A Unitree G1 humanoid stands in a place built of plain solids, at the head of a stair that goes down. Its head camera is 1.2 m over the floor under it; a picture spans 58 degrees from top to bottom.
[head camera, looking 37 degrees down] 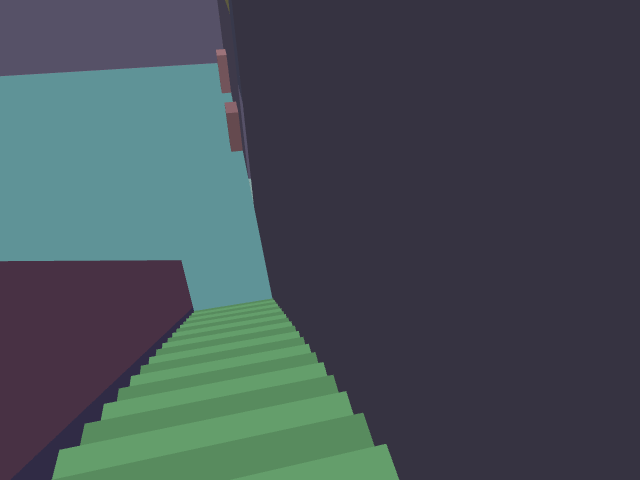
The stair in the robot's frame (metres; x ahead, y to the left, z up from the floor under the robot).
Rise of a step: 0.18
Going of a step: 0.22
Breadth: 1.21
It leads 13 degrees to the left of straight ahead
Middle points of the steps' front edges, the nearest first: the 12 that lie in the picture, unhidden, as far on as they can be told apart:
0.81 0.42 -0.35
1.03 0.47 -0.53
1.24 0.52 -0.71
1.46 0.57 -0.89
1.67 0.62 -1.07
1.89 0.67 -1.25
2.10 0.72 -1.43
2.32 0.77 -1.60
2.54 0.82 -1.78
2.75 0.87 -1.96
2.97 0.92 -2.14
3.18 0.97 -2.32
